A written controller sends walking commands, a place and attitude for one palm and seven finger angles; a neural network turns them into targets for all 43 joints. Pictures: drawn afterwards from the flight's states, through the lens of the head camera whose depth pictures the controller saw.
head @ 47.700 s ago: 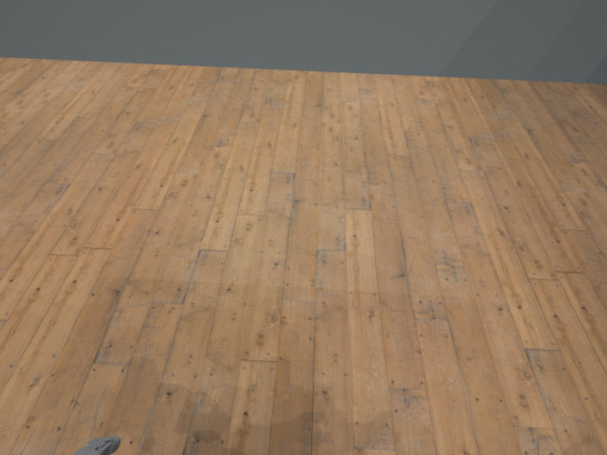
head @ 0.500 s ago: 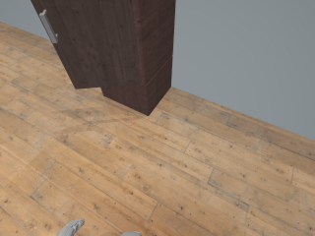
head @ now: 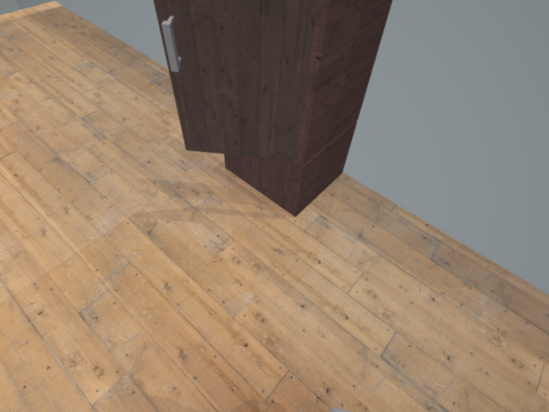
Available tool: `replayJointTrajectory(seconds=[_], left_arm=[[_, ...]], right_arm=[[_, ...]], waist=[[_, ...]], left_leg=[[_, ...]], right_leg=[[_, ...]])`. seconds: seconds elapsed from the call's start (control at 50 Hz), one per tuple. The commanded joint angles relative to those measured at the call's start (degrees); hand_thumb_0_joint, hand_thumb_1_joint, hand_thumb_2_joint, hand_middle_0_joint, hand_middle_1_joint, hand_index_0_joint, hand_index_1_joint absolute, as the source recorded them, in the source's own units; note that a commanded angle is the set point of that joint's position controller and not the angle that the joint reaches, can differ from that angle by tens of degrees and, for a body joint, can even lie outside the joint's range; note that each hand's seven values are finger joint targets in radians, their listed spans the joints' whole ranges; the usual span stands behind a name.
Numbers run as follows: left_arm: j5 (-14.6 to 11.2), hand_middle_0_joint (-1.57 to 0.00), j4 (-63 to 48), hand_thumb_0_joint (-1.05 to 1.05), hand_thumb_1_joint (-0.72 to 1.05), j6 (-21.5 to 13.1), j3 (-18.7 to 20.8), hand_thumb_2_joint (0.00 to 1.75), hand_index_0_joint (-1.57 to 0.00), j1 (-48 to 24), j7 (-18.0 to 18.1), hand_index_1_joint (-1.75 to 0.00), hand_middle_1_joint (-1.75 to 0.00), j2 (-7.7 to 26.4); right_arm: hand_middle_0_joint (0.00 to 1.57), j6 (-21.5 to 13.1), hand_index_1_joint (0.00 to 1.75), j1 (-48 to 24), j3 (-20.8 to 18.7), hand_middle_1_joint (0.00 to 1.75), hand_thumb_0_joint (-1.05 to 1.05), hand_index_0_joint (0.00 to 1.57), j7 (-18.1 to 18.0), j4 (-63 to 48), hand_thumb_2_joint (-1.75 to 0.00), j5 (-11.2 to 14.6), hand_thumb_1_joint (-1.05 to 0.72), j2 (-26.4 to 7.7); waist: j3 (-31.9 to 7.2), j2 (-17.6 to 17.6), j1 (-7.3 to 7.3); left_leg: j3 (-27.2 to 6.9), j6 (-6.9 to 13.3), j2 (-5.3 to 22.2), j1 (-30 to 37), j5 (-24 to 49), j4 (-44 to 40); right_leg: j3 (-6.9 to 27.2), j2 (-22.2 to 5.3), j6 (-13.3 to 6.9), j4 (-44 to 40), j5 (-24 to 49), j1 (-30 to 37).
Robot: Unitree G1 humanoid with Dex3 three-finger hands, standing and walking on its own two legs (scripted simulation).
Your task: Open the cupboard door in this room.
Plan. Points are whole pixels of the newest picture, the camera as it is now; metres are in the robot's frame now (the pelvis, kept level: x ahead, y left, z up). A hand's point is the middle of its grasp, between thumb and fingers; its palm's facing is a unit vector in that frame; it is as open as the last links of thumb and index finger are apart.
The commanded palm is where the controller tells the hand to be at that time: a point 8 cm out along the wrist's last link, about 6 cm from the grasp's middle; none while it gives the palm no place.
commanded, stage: take the last steps up to it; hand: left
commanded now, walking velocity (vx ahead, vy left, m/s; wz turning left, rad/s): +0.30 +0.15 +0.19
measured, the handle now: (173, 44) +0.99 +0.37 +0.02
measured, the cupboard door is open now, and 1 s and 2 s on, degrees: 36 36 36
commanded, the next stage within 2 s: come to a stop and stand still in 1.10 s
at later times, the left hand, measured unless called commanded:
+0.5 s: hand out of the picture +0.03 +0.19 -0.18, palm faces +0.25 -0.96 -0.14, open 7.4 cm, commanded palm none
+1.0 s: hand (149, 253) +0.42 +0.30 -0.15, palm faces +0.08 -0.97 -0.22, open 7.4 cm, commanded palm none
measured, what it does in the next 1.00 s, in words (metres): walks ahead: right foot, then left foot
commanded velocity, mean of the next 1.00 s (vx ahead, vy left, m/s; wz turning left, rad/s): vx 0.28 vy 0.09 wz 0.01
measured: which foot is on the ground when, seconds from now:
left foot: down 0.00-0.12, up 0.14-0.52, down 0.54-0.98, up 1.00-1.00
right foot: up 0.00-0.12, down 0.14-0.54, up 0.56-0.96, down 0.98-1.00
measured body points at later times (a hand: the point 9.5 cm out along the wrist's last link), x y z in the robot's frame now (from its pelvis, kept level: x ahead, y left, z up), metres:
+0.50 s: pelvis +0.13 +0.05 +0.00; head +0.16 +0.06 +0.44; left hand +0.02 +0.24 -0.16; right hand +0.24 -0.19 -0.15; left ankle +0.21 +0.20 -0.72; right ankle +0.05 -0.13 -0.74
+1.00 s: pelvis +0.30 +0.11 -0.01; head +0.32 +0.09 +0.43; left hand +0.41 +0.35 -0.14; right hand +0.26 -0.11 -0.18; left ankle +0.22 +0.20 -0.74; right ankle +0.36 +0.02 -0.74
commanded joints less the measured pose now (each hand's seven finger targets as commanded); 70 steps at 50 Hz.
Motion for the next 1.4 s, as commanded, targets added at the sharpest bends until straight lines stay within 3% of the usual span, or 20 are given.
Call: replayJointTrajectory(seconds=[0.0,0.08,0.12,0.14,0.24,0.4,0.48,0.5,0.52,0.56,0.6,0.84,0.92,0.96,0.98,1.04,1.1,1.22,1.28,1.38], left_arm=[[0.2,-0.20,-5.4,0.00,0.90,-2.8,0.0,0.90,-0.20,-3.8,-0.5,-0.30,-0.30,1.5],[0.5,-0.20,-1.4,0.00,0.90,-3.8,1.4,0.90,-0.20,8.7,0.0,-0.30,-0.30,4.3],[0.6,-0.20,-0.3,0.00,0.90,-4.2,2.8,0.90,-0.20,15.5,1.0,-0.30,-0.30,12.4],[0.2,-0.20,-1.2,0.00,0.90,-4.5,2.5,0.90,-0.20,12.8,1.3,-0.30,-0.30,11.6],[0.1,-0.20,-0.8,0.00,0.90,-6.4,0.6,0.90,-0.20,6.8,1.4,-0.30,-0.30,4.0],[0.8,-0.20,4.0,0.00,0.90,-7.0,0.8,0.90,-0.20,11.9,1.5,-0.30,-0.30,5.8],[0.7,-0.20,4.2,0.00,0.90,-5.7,1.2,0.90,-0.20,9.6,1.3,-0.30,-0.30,5.9],[0.4,-0.20,3.5,0.00,0.90,-5.3,0.7,0.90,-0.20,10.7,1.0,-0.30,-0.30,3.3],[-0.2,-0.20,1.6,0.00,0.90,-5.0,0.2,0.90,-0.20,11.7,0.7,-0.30,-0.30,-0.2],[0.1,-0.20,-0.9,0.00,0.90,-5.2,-0.4,0.90,-0.20,4.2,1.2,-0.30,-0.30,-1.1],[0.3,-0.20,0.4,0.00,0.90,-5.1,-0.1,0.90,-0.20,3.3,0.5,-0.30,-0.30,-0.3],[0.5,-0.20,-3.9,0.00,0.90,-3.4,-0.2,0.90,-0.20,-3.4,-0.3,-0.30,-0.30,-1.0],[0.6,-0.20,-2.1,0.00,0.90,-4.3,0.5,0.90,-0.20,2.7,0.1,-0.30,-0.30,1.6],[0.3,-0.20,1.2,0.00,0.90,-5.2,2.1,0.90,-0.20,13.9,0.8,-0.30,-0.30,10.2],[-0.2,-0.20,1.3,0.00,0.90,-5.5,2.3,0.90,-0.20,15.6,1.3,-0.30,-0.30,9.9],[-0.2,-0.20,-1.3,0.00,0.90,-5.7,1.0,0.90,-0.20,5.4,2.0,-0.30,-0.30,4.7],[0.2,-0.20,-0.8,0.00,0.90,-6.2,0.6,0.90,-0.20,2.6,1.6,-0.30,-0.30,3.4],[-0.4,-0.20,1.7,0.00,0.90,-5.1,0.2,0.90,-0.20,2.1,1.5,-0.30,-0.30,3.1],[-0.5,-0.20,2.6,0.00,0.90,-3.4,-1.8,0.90,-0.20,6.6,2.8,-0.30,-0.30,-0.7],[-0.8,-0.20,2.5,0.00,0.90,-0.5,-1.3,0.90,-0.20,5.6,2.6,-0.30,-0.30,2.8]], right_arm=[[0.20,-0.6,0.30,3.4,-3.0,0.30,0.00,0.20,-0.3,-0.9,-0.90,0.0,-0.90,-10.5],[0.20,-0.2,0.30,0.0,-3.0,0.30,0.00,0.20,0.3,-1.3,-0.90,0.6,-0.90,-9.3],[0.20,-0.1,0.30,-2.5,-2.6,0.30,0.00,0.20,1.0,-4.7,-0.90,0.3,-0.90,-6.7],[0.20,0.2,0.30,-3.6,-3.2,0.30,0.00,0.20,1.3,-4.6,-0.90,-0.2,-0.90,-8.5],[0.20,1.5,0.30,-0.7,-2.9,0.30,0.00,0.20,2.8,-1.0,-0.90,-0.2,-0.90,-4.0],[0.20,0.0,0.30,-7.7,-2.0,0.30,0.00,0.20,4.0,-3.8,-0.90,0.4,-0.90,-1.9],[0.20,-1.3,0.30,3.0,-2.7,0.30,0.00,0.20,3.0,-0.8,-0.90,0.1,-0.90,-5.5],[0.20,-1.6,0.30,11.8,-4.0,0.30,0.00,0.20,2.2,1.5,-0.90,-0.4,-0.90,-10.7],[0.20,-1.8,0.30,18.4,-5.5,0.30,0.00,0.20,1.1,2.7,-0.90,-0.8,-0.90,-16.7],[0.20,-1.4,0.30,13.8,-4.8,0.30,0.00,0.20,-0.1,2.0,-0.90,-0.4,-0.90,-15.2],[0.20,-2.3,0.30,6.6,-3.0,0.30,0.00,0.20,-0.3,0.1,-0.90,-0.2,-0.90,-8.8],[0.20,-2.9,0.30,6.5,-2.3,0.30,0.00,0.20,0.1,2.2,-0.90,-0.4,-0.90,-7.0],[0.20,-2.5,0.30,6.6,-1.7,0.30,0.00,0.20,0.1,3.6,-0.90,0.0,-0.90,-5.9],[0.20,-2.7,0.30,7.2,-1.3,0.30,0.00,0.20,0.7,1.7,-0.90,0.5,-0.90,-3.7],[0.20,-2.1,0.30,4.6,-1.8,0.30,0.00,0.20,0.5,0.9,-0.90,0.6,-0.90,-6.2],[0.20,-1.5,0.30,1.4,-1.8,0.30,0.00,0.20,0.7,1.1,-0.90,0.4,-0.90,-3.4],[0.20,-0.6,0.30,5.5,-1.4,0.30,0.00,0.20,1.2,2.9,-0.90,0.4,-0.90,-0.1],[0.20,-1.7,0.30,7.5,-0.9,0.30,0.00,0.20,0.8,4.2,-0.90,0.0,-0.90,-0.4],[0.20,-1.2,0.30,7.7,-1.8,0.30,0.00,0.20,-0.6,3.9,-0.90,0.1,-0.90,-8.2],[0.20,0.5,0.30,3.7,-2.7,0.30,0.00,0.20,-2.9,3.6,-0.90,0.7,-0.90,-10.8]], waist=[[-1.7,8.8,-2.07],[-1.2,1.7,4.49],[0.4,-17.2,7.09],[3.5,-12.6,5.10],[3.5,-8.1,-0.28],[2.5,-8.9,1.74],[-0.6,-4.9,-3.68],[-6.5,7.1,-7.17],[-11.2,21.7,-8.70],[-9.8,16.8,-7.42],[-3.9,10.4,-4.07],[0.9,3.4,-1.03],[-0.7,0.1,2.18],[-5.6,-16.2,5.08],[-5.8,-15.1,6.20],[-1.1,-3.4,1.46],[-1.2,-6.3,-1.49],[-2.4,-2.7,-2.69],[-4.0,5.3,-1.96],[-5.3,12.8,-2.54]], left_leg=[[-12.5,9.0,12.6,1.7,0.1,-10.9],[-7.4,3.9,5.5,-16.1,-12.1,1.9],[-0.3,-1.4,-0.9,-31.6,-21.4,31.0],[-3.5,-1.8,2.5,-31.2,-15.2,38.3],[-0.3,-4.7,6.5,-25.6,3.3,37.1],[5.7,-4.3,5.0,-19.4,3.3,13.5],[8.7,-2.4,1.6,4.4,2.3,3.0],[1.5,-0.6,8.0,15.5,-0.8,1.4],[-20.0,4.4,21.3,21.5,-5.0,-6.8],[-22.9,8.8,24.4,14.4,-11.5,-11.9],[-14.0,7.4,21.1,3.4,-6.4,-13.0],[-1.7,8.8,17.9,0.4,3.2,-15.8],[3.1,3.5,11.5,-4.2,5.4,-2.0],[10.9,-2.2,0.4,-23.6,-15.6,23.9],[4.9,-2.2,2.4,-24.4,-21.9,34.7],[-0.8,-3.2,7.0,-24.3,-10.7,35.9],[3.0,-4.4,6.5,-14.8,-5.8,23.9],[5.9,-5.0,3.1,1.9,10.0,0.0],[-6.1,2.1,18.1,1.8,35.9,-0.3],[-7.8,6.8,21.1,8.3,58.1,-1.9]], right_leg=[[-1.9,1.1,0.0,-12.3,0.7,1.6],[0.1,0.3,-0.9,-30.3,5.5,27.2],[33.5,-25.7,-10.6,-48.5,-15.2,30.3],[35.8,-26.0,-12.6,-51.0,-23.0,22.0],[7.6,-14.9,-6.3,-48.5,5.8,14.7],[-0.7,-15.0,-6.6,-43.4,21.9,20.6],[-4.2,-11.8,-4.3,-30.0,19.0,10.4],[-7.9,-7.5,-2.8,-15.4,11.0,4.2],[-8.7,1.1,-0.8,2.8,-11.3,-7.0],[1.1,-1.0,-3.7,19.4,-6.6,-14.8],[2.5,-4.0,-3.6,19.2,2.1,-12.5],[-0.3,-1.5,-2.2,-15.1,10.1,0.9],[-1.1,0.9,-3.7,-27.7,13.4,18.4],[25.8,-18.9,-13.9,-37.5,17.3,37.5],[31.1,-22.5,-17.6,-41.3,18.0,33.2],[17.3,-17.3,-15.1,-42.6,20.5,21.5],[5.5,-12.1,-11.7,-43.0,25.0,14.1],[1.9,-6.6,-6.8,-33.5,22.6,10.0],[-1.4,0.3,-1.3,-26.2,4.2,11.5],[0.3,0.7,-0.6,-14.0,-4.6,5.8]])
